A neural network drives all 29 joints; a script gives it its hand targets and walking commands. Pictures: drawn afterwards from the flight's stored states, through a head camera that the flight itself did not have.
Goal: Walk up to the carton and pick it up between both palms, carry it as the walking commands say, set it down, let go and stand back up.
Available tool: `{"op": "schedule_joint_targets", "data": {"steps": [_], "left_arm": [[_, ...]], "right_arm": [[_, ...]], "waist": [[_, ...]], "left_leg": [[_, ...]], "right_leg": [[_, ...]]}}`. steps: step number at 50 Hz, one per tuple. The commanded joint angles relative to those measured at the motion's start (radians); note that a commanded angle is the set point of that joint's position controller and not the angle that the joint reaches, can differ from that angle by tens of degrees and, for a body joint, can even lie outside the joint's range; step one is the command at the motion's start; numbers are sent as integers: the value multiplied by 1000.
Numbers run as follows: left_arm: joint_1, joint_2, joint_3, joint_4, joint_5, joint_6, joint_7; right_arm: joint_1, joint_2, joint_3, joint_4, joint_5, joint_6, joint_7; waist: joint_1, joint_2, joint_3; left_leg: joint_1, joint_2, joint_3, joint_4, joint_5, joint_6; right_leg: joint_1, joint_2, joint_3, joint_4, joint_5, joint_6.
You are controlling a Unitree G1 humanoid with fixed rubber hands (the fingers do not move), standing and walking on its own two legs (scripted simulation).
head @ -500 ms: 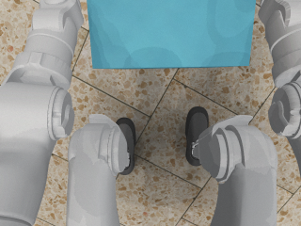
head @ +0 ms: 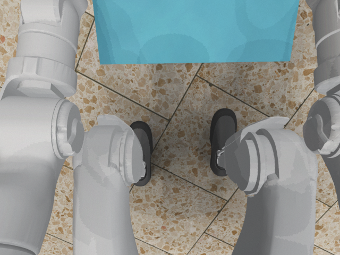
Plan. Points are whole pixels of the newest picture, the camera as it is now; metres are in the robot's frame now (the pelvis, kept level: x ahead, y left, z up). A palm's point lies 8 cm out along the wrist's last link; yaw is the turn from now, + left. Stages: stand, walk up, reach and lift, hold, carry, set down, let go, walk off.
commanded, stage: reach and lift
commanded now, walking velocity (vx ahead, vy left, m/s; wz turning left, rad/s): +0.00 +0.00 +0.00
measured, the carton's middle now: out of the picture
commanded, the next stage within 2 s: none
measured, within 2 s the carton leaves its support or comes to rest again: leaves its support in 0.08 s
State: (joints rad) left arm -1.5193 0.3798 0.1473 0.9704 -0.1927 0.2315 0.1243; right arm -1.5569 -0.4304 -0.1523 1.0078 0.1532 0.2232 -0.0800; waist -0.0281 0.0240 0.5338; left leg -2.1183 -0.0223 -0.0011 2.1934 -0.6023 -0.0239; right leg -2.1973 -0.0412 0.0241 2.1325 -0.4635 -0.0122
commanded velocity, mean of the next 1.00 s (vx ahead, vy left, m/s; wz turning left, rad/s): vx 0.00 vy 0.00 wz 0.00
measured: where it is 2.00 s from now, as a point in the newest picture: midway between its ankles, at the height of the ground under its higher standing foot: (180, 158)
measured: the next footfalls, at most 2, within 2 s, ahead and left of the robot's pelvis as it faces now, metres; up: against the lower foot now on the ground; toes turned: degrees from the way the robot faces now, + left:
none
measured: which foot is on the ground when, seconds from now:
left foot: down 0.00-1.00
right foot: down 0.00-1.00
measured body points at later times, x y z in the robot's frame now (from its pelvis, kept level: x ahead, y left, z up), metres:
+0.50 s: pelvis +0.01 +0.00 +0.03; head +0.35 -0.03 +0.32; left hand +0.59 +0.15 -0.08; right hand +0.58 -0.22 -0.07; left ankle +0.12 +0.12 -0.34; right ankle +0.15 -0.13 -0.34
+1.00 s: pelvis +0.02 +0.00 +0.08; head +0.33 -0.02 +0.41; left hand +0.57 +0.16 -0.01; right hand +0.56 -0.22 +0.00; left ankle +0.12 +0.12 -0.34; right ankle +0.15 -0.13 -0.34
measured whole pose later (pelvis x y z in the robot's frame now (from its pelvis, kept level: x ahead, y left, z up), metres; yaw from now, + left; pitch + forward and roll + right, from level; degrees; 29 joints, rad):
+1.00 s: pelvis +0.02 +0.00 +0.08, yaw +1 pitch +50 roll +2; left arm -1.16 0.17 0.40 0.76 0.08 0.35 0.06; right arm -1.17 -0.18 -0.43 0.73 -0.14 0.36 -0.03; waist -0.03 0.02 -0.15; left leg -2.17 -0.04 -0.02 1.84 -0.54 -0.04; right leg -2.23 -0.01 0.03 1.80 -0.44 0.01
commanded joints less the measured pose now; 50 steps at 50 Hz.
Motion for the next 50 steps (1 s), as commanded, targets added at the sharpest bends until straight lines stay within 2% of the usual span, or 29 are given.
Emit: {"op": "schedule_joint_targets", "data": {"steps": [1, 2, 3, 8, 11, 20, 26, 31, 39, 50], "left_arm": [[-731, -891, -326, -391, -116, -43, -283], [-742, -900, -349, -434, -132, -45, -278], [-747, -898, -349, -444, -136, -44, -276], [-696, -930, -299, -347, -86, -11, -287], [-659, -957, -255, -300, -44, 9, -308], [-600, -1000, -167, -293, 27, 30, -338], [-515, -1019, -154, -300, 58, 46, -346], [-429, -1041, -139, -288, 91, 60, -355], [-362, -1068, -159, -313, 111, 69, -363], [-316, -1120, -169, -325, 132, 95, -375]], "right_arm": [[-639, 880, 322, -363, 116, -27, 273], [-642, 893, 342, -408, 130, -26, 268], [-638, 897, 345, -413, 133, -21, 263], [-592, 926, 303, -331, 81, 8, 274], [-547, 965, 270, -267, 39, 34, 296], [-456, 1032, 194, -246, -37, 56, 321], [-402, 1039, 187, -288, -66, 68, 320], [-292, 1061, 153, -271, -108, 87, 323], [-245, 1078, 167, -320, -126, 99, 332], [-189, 1111, 155, -325, -154, 129, 355]], "waist": [[-12, -24, -1914], [-21, -32, -1987], [-22, -41, -2013], [-6, -28, -1834], [1, -27, -1734], [-4, -39, -1665], [-3, -37, -1699], [-15, -32, -1656], [-13, -27, -1705], [-20, -11, -1736]], "left_leg": [[485, -71, 92, -184, 341, 14], [497, -78, 93, -183, 386, 14], [495, -81, 98, -184, 388, 14], [457, -81, 99, -228, 263, 22], [399, -82, 97, -249, 203, 27], [285, -94, 92, -305, 231, 24], [285, -103, 93, -352, 266, 21], [259, -114, 97, -398, 277, 16], [297, -125, 96, -461, 316, 10], [373, -131, 98, -547, 317, 3]], "right_leg": [[907, 93, -84, -67, 404, -19], [971, 93, -80, -60, 487, -18], [990, 97, -80, -63, 500, -15], [846, 106, -97, -123, 291, -9], [787, 109, -94, -150, 218, -10], [723, 115, -77, -212, 278, -5], [738, 121, -80, -253, 317, -1], [714, 130, -79, -305, 322, 1], [728, 142, -79, -369, 342, 4], [753, 152, -91, -449, 316, 4]]}}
